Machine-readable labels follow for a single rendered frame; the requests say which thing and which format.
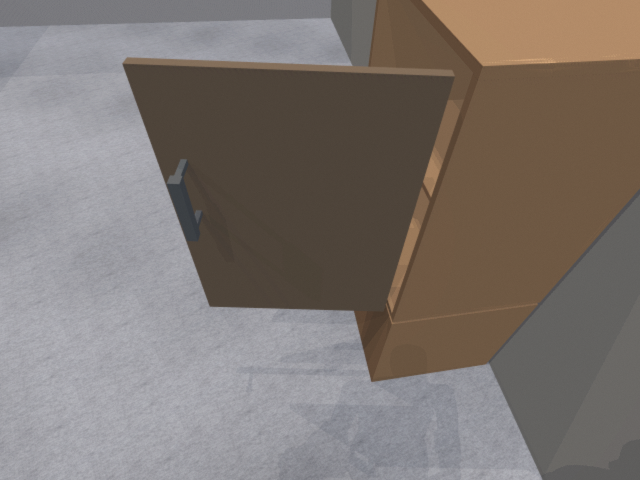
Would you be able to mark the handle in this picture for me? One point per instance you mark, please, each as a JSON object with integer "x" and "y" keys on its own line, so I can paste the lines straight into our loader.
{"x": 190, "y": 222}

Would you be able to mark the cupboard door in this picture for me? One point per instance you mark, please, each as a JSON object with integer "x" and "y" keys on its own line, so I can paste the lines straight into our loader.
{"x": 307, "y": 175}

